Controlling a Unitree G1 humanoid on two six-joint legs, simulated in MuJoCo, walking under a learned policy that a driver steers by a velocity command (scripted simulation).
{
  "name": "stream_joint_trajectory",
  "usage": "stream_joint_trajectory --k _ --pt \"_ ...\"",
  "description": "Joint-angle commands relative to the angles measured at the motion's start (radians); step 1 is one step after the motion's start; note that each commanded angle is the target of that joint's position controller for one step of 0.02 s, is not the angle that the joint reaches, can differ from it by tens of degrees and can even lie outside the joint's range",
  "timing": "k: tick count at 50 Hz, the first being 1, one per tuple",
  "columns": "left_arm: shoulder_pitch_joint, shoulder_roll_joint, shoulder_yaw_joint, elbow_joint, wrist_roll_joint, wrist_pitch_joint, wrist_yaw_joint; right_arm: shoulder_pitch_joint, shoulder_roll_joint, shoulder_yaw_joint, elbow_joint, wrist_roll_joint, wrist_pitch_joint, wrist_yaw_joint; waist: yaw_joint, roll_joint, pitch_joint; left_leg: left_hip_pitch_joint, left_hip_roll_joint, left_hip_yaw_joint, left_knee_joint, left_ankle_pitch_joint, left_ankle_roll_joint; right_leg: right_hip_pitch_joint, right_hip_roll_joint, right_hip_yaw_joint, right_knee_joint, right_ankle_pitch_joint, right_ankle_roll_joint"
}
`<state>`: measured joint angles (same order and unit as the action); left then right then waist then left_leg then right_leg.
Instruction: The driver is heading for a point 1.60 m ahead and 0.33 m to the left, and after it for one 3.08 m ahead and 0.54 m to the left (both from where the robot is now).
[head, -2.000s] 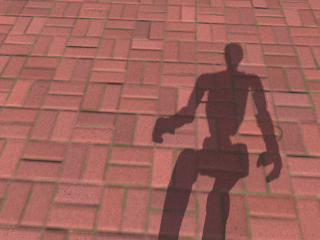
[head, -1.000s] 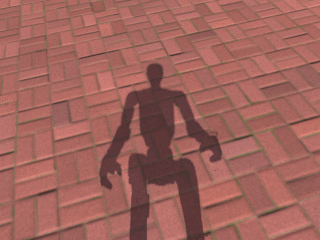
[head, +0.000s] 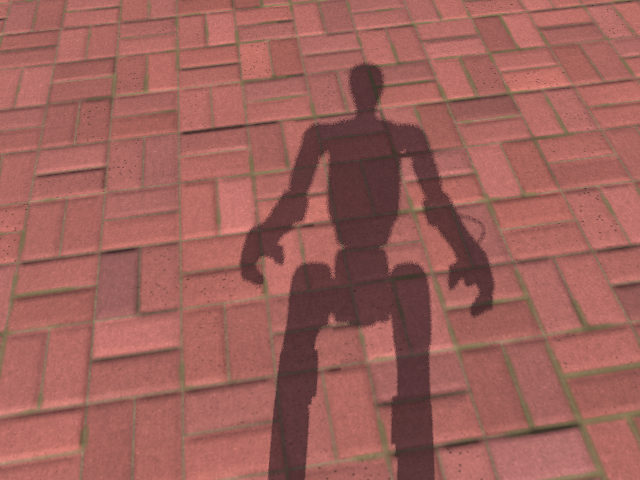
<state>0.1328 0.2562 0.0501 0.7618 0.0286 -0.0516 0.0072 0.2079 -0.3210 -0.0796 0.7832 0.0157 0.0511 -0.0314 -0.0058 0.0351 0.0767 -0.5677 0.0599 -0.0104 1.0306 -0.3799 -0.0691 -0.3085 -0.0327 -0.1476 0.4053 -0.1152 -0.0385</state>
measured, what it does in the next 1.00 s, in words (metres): steps on the spot, turning left: left foot, then right foot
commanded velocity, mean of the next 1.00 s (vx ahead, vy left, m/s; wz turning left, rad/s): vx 0.03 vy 0.00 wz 0.44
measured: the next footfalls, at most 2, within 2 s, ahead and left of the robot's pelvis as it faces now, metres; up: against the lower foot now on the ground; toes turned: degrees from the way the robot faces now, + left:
left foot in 0.20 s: +0.09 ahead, +0.14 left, +0.00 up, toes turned +11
right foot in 0.68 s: +0.16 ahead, -0.07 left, +0.00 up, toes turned +27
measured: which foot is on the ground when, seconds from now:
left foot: up 0.00-0.18, down 0.20-0.68, up 0.70-0.96, down 0.98-1.00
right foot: down 0.00-0.22, up 0.24-0.66, down 0.68-1.00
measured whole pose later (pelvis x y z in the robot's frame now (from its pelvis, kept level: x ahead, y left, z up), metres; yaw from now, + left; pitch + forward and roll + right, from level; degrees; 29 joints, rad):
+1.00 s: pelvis +0.06 +0.02 +0.00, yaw +26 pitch +0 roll +0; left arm 0.14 0.25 0.03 0.85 0.00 0.00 0.01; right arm 0.18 -0.29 -0.06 0.74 0.01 0.05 -0.03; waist 0.01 0.02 0.06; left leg -0.19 0.01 -0.07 0.46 -0.26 -0.04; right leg -0.23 -0.01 0.02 0.49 -0.26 0.01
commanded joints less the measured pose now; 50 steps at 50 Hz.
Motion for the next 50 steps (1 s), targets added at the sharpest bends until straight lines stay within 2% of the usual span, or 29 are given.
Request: stream_joint_trajectory --k 1,7,9,10,11,12,13,14,15,16,17,19,23,29,32,33,34,35,36,37,38,39,40,42,44,46,48,49,50 --pt "-0.082 0.163 0.044 -0.062 -0.007 -0.006 0.019 0.067 -0.039 -0.012 -0.061 -0.006 0.010 0.010 -0.024 -0.146 -0.161 0.130 0.043 -0.011 -0.101 0.115 0.011 0.043 -0.284 0.120 -0.186 0.185 -0.198" --pt "-0.066 0.212 0.062 -0.025 -0.036 0.032 0.014 -0.030 -0.069 -0.027 -0.128 -0.005 0.026 0.043 0.003 -0.143 -0.135 0.178 0.021 0.050 -0.303 0.067 0.058 0.144 -0.329 0.092 -0.119 0.101 -0.161" --pt "-0.070 0.209 0.064 -0.010 -0.055 0.043 0.013 0.000 -0.069 -0.034 -0.125 -0.008 0.025 0.048 -0.024 -0.130 -0.137 0.271 -0.016 0.087 -0.467 0.154 0.095 0.144 -0.302 0.055 -0.025 0.077 -0.103" --pt "-0.019 0.182 0.060 0.015 -0.054 0.047 0.009 0.033 -0.098 -0.046 -0.116 -0.014 0.022 0.040 -0.028 -0.084 -0.141 0.354 -0.031 0.058 -0.556 0.261 0.127 0.108 -0.258 0.021 0.067 0.016 -0.045" --pt "0.008 0.131 0.047 0.016 -0.024 0.050 0.004 0.074 -0.201 -0.075 -0.118 -0.013 0.017 0.021 -0.014 0.138 -0.144 0.479 0.122 -0.176 -0.654 0.600 0.198 -0.046 -0.148 -0.078 0.326 -0.162 0.049" --pt "-0.057 0.112 0.036 -0.049 0.003 0.049 0.011 0.066 -0.288 -0.086 -0.142 -0.031 0.005 0.015 -0.018 0.329 -0.138 0.554 0.323 -0.501 -0.683 0.734 0.408 -0.335 0.015 -0.031 0.578 -0.553 0.130" --pt "-0.122 0.152 0.049 -0.050 -0.005 0.050 0.016 0.081 -0.228 -0.071 -0.145 -0.043 -0.021 0.025 -0.071 0.166 -0.199 0.543 0.307 -0.477 -0.690 0.701 0.444 -0.361 0.013 0.140 0.738 -0.572 0.120" --pt "-0.123 0.154 0.052 -0.051 -0.028 0.052 0.017 0.053 -0.209 -0.062 -0.142 -0.039 -0.042 0.026 -0.045 0.125 -0.190 0.531 0.261 -0.391 -0.688 0.666 0.399 -0.374 0.002 0.177 0.768 -0.494 0.100" --pt "-0.097 0.148 0.055 -0.028 -0.030 0.053 0.026 0.000 -0.188 -0.060 -0.149 -0.021 -0.051 0.021 -0.017 0.072 -0.182 0.521 0.213 -0.334 -0.679 0.601 0.343 -0.378 -0.014 0.195 0.745 -0.413 0.093" --pt "-0.094 0.166 0.062 -0.024 -0.021 0.054 0.035 -0.044 -0.156 -0.049 -0.157 -0.003 -0.049 0.014 -0.003 0.068 -0.172 0.508 0.198 -0.314 -0.678 0.589 0.312 -0.380 -0.020 0.205 0.717 -0.357 0.094" --pt "-0.090 0.166 0.064 -0.020 -0.018 0.053 0.036 -0.060 -0.143 -0.041 -0.164 -0.004 -0.045 0.007 0.009 0.084 -0.181 0.472 0.177 -0.294 -0.677 0.624 0.305 -0.332 -0.010 0.203 0.723 -0.317 0.098" --pt "-0.068 0.150 0.062 -0.015 -0.025 0.049 0.033 -0.058 -0.141 -0.039 -0.171 -0.012 -0.040 -0.002 0.018 0.081 -0.206 0.473 0.154 -0.279 -0.674 0.644 0.306 -0.295 0.013 0.203 0.681 -0.264 0.107" --pt "-0.100 0.120 0.048 -0.023 -0.030 0.047 0.027 -0.043 -0.164 -0.048 -0.173 -0.005 -0.031 -0.011 -0.005 0.087 -0.195 0.474 0.136 -0.314 -0.669 0.535 0.304 -0.243 0.034 0.219 0.468 -0.229 0.125" --pt "-0.088 0.142 0.051 -0.025 -0.038 0.035 0.008 -0.068 -0.170 -0.049 -0.183 -0.005 -0.017 0.001 -0.016 0.125 -0.167 0.403 0.116 -0.431 -0.654 0.441 0.300 -0.103 0.067 0.230 0.274 -0.248 0.112" --pt "-0.010 0.140 0.051 -0.001 -0.037 0.022 -0.009 -0.101 -0.145 -0.036 -0.188 0.002 -0.007 -0.002 0.024 0.123 -0.188 0.398 0.083 -0.431 -0.585 0.474 0.253 0.031 0.060 0.200 0.051 -0.111 0.080" --pt "0.011 0.152 0.055 0.006 -0.028 0.019 -0.011 -0.086 -0.127 -0.028 -0.184 0.004 -0.004 -0.006 0.029 0.097 -0.187 0.356 0.048 -0.410 -0.554 0.394 0.211 0.115 0.024 0.215 -0.043 0.008 0.057" --pt "0.018 0.212 0.064 -0.003 -0.009 0.021 -0.007 -0.044 -0.082 -0.014 -0.182 -0.011 -0.006 -0.007 0.002 -0.053 -0.200 0.259 -0.036 -0.318 -0.413 0.190 0.152 0.210 -0.145 0.374 -0.084 0.117 -0.003" --pt "-0.008 0.275 0.073 -0.001 0.010 0.029 -0.003 -0.023 -0.076 -0.015 -0.202 -0.007 -0.015 -0.006 -0.042 -0.285 -0.143 0.083 -0.195 -0.162 -0.281 -0.168 0.095 0.209 -0.300 0.581 -0.105 0.287 -0.169" --pt "-0.026 0.216 0.059 -0.020 0.015 0.023 -0.001 -0.033 -0.152 -0.035 -0.189 -0.023 -0.024 -0.008 -0.006 -0.255 -0.147 0.074 -0.151 -0.175 -0.058 -0.271 0.049 0.155 -0.376 0.651 -0.118 0.274 -0.273" --pt "-0.054 0.193 0.051 -0.028 0.004 0.020 0.003 -0.027 -0.191 -0.054 -0.169 -0.010 -0.024 -0.006 -0.012 -0.193 -0.128 0.065 -0.144 -0.185 0.055 -0.222 0.036 0.142 -0.328 0.578 -0.111 0.242 -0.256" --pt "-0.084 0.179 0.047 -0.028 -0.011 0.020 0.006 -0.014 -0.172 -0.054 -0.146 -0.008 -0.018 -0.008 -0.028 -0.161 -0.114 0.057 -0.139 -0.184 0.090 -0.171 0.020 0.145 -0.265 0.498 -0.095 0.198 -0.207" --pt "-0.093 0.161 0.040 -0.026 -0.028 0.020 0.007 -0.012 -0.147 -0.049 -0.138 -0.011 -0.010 -0.011 -0.023 -0.163 -0.099 0.039 -0.135 -0.190 0.094 -0.129 0.004 0.161 -0.234 0.455 -0.085 0.190 -0.181" --pt "-0.086 0.147 0.032 -0.018 -0.032 0.021 0.009 -0.014 -0.112 -0.038 -0.132 -0.010 -0.006 -0.010 -0.019 -0.162 -0.096 0.053 -0.133 -0.185 0.073 -0.101 -0.008 0.164 -0.212 0.417 -0.079 0.223 -0.174" --pt "-0.066 0.136 0.025 0.000 -0.027 0.029 0.011 -0.034 -0.063 -0.019 -0.135 -0.006 -0.008 -0.006 -0.008 -0.182 -0.109 0.109 -0.112 -0.127 -0.073 -0.072 -0.023 0.189 -0.171 0.352 -0.069 0.250 -0.166" --pt "-0.055 0.151 0.027 0.012 -0.024 0.039 0.011 -0.069 -0.027 0.002 -0.140 -0.010 -0.013 -0.001 0.019 -0.215 -0.129 0.208 -0.073 -0.059 -0.265 -0.072 -0.027 0.196 -0.156 0.320 -0.054 0.274 -0.159" --pt "-0.016 0.182 0.033 0.028 -0.028 0.050 0.009 -0.073 -0.044 0.000 -0.131 -0.002 -0.016 0.002 0.040 -0.230 -0.135 0.280 -0.075 -0.020 -0.417 -0.019 -0.023 0.203 -0.169 0.341 -0.036 0.298 -0.166" --pt "-0.012 0.176 0.025 0.041 -0.042 0.051 0.006 -0.016 -0.054 -0.005 -0.093 -0.004 -0.017 0.004 0.005 -0.203 -0.125 0.407 -0.084 0.003 -0.682 0.198 0.010 0.168 -0.152 0.331 -0.012 0.278 -0.132" --pt "0.023 0.162 0.019 0.054 -0.042 0.041 0.003 -0.017 -0.083 -0.008 -0.093 -0.013 -0.017 0.001 0.012 -0.167 -0.131 0.496 -0.051 -0.050 -0.724 0.305 0.039 0.118 -0.141 0.329 -0.013 0.224 -0.083" --pt "0.035 0.138 0.008 0.053 -0.017 0.026 -0.005 -0.005 -0.137 -0.015 -0.099 -0.022 -0.015 -0.007 0.030 -0.059 -0.170 0.592 0.053 -0.154 -0.677 0.540 0.075 0.055 -0.099 0.277 0.041 0.132 -0.022"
